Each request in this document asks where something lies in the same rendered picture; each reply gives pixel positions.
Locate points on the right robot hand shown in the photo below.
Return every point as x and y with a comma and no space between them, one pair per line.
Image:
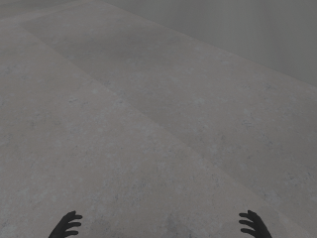
260,230

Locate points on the left robot hand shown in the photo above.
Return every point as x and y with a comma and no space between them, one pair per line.
63,225

